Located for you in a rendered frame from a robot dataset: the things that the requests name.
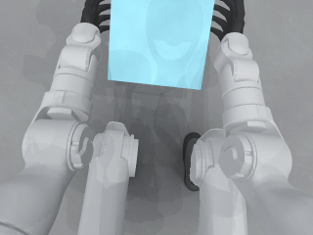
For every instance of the right robot upper arm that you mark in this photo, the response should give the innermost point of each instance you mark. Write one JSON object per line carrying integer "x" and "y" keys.
{"x": 260, "y": 165}

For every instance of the left robot upper arm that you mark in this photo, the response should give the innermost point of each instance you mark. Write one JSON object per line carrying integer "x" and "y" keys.
{"x": 53, "y": 151}

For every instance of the left robot thigh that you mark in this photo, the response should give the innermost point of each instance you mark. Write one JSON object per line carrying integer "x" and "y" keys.
{"x": 104, "y": 203}

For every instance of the robot left hand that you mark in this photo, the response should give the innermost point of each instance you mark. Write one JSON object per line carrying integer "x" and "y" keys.
{"x": 91, "y": 14}

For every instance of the robot right hand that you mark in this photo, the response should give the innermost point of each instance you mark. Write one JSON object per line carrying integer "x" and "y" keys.
{"x": 234, "y": 18}

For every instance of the robot left forearm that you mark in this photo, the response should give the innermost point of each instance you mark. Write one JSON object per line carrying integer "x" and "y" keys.
{"x": 74, "y": 78}

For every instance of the carton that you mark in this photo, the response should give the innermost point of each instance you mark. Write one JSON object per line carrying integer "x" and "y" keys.
{"x": 159, "y": 42}

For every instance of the left robot shin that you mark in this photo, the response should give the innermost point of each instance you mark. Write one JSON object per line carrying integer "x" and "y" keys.
{"x": 98, "y": 139}

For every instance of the robot right forearm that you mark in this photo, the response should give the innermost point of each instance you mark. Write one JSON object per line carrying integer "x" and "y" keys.
{"x": 241, "y": 89}

